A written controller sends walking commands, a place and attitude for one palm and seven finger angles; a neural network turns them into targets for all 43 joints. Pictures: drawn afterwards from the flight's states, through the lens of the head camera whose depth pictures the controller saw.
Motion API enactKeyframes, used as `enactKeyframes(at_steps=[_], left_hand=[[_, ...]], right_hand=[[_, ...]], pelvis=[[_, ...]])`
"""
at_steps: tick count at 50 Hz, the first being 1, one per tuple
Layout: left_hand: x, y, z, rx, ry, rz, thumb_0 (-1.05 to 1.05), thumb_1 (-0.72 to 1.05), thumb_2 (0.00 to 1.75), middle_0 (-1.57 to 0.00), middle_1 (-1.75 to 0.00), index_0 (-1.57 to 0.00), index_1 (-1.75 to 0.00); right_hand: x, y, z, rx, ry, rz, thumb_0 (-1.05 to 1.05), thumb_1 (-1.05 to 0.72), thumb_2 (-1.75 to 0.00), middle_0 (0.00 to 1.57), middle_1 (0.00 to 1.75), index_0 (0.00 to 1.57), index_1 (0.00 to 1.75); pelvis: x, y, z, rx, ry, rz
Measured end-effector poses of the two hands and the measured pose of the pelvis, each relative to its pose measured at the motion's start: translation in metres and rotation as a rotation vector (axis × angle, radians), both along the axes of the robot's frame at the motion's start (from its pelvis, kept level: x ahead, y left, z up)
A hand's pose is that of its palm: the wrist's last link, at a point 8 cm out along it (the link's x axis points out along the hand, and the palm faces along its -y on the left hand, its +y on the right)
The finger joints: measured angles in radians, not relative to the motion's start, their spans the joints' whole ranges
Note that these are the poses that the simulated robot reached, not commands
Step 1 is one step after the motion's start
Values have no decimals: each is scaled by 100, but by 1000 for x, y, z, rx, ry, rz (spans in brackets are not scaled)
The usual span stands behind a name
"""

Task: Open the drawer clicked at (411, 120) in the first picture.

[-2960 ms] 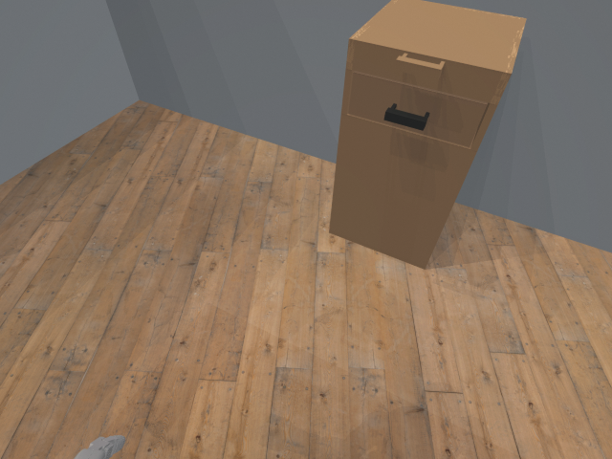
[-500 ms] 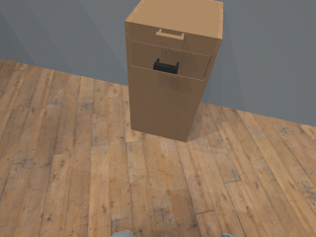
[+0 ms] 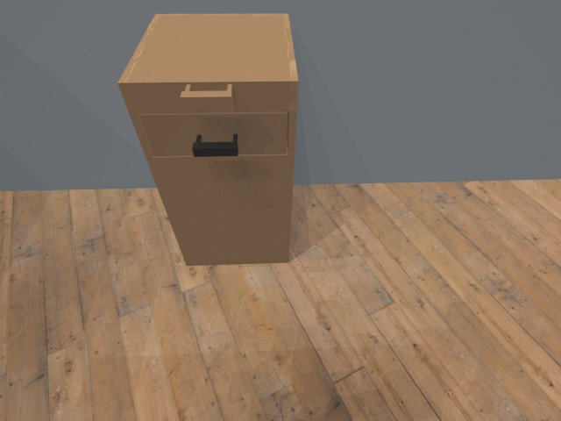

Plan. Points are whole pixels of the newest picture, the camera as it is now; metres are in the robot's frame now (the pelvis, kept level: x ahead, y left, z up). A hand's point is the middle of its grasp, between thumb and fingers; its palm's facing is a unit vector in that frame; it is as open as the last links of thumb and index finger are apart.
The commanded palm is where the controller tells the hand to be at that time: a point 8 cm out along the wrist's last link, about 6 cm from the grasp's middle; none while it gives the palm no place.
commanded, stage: take the last steps up to it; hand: left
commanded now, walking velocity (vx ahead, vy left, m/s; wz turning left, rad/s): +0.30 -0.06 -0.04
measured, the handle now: (216, 143) +0.81 +0.17 -0.10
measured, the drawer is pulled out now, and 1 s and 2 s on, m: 0.00 0.00 0.00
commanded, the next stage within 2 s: come to a stop and stand still in 0.62 s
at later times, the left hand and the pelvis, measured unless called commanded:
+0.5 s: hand out of the picture +0.06 +0.15 -0.20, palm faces +0.10 -0.99 -0.12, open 7.4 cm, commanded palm none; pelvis +0.16 +0.00 -0.03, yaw +0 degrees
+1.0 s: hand (219, 301) +0.37 +0.12 -0.17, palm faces +0.05 -0.97 -0.23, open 7.3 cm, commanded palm none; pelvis +0.28 -0.05 -0.01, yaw +2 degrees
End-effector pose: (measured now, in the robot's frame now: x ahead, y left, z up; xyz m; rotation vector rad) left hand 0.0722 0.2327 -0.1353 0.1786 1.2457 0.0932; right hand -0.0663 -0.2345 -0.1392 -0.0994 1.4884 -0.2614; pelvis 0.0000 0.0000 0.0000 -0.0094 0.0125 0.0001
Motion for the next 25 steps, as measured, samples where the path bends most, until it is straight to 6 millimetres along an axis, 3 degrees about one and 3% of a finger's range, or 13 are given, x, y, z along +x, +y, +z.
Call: enactKeyframes(at_steps=[4, 6, 8, 12, 19, 22, 25], left_hand=[[21, -25, -4, 5, -37, -10, 0, 91, 90, -19, -30, -20, -29], [24, -34, -4, 7, -54, 25, 0, 91, 90, -20, -30, -20, -29], [21, -34, -2, 22, -58, 63, -1, 93, 90, -20, -30, -20, -29], [3, -36, -6, 29, 37, 91, -1, 94, 90, -20, -30, -20, -29], [-29, -44, -21, -30, 249, 161, 0, 92, 90, -20, -30, -20, -29], [-31, -43, -33, -64, 331, 189, 0, 91, 90, -20, -30, -20, -29], [-14, -37, -39, -83, 379, 185, 0, 91, 90, -20, -30, -20, -29]], right_hand=[[-13, -10, -11, 40, 76, -33, 0, -91, -90, 20, 30, 20, 30], [-6, -14, -12, 58, 102, -22, 0, -91, -90, 20, 30, 20, 30], [14, -18, -11, 69, 96, -3, 0, -91, -90, 20, 30, 20, 30], [82, -26, -9, 58, -15, 37, 1, -91, -90, 20, 30, 20, 30], [223, -26, -5, 10, -208, 143, 1, -93, -90, 20, 30, 20, 30], [280, -18, -7, -21, -278, 191, 0, -93, -90, 20, 30, 20, 30], [314, -9, -7, -42, -333, 197, 0, -92, -90, 20, 30, 20, 30]], pelvis=[[17, -20, -8, 12, -9, -5], [27, -27, -8, 2, -14, 6], [39, -33, -5, 3, -13, 8], [62, -37, -3, 4, -15, 7], [113, -25, -11, -14, -16, 20], [141, -13, -22, -16, -20, 17], [163, -4, -27, -7, -31, 0]])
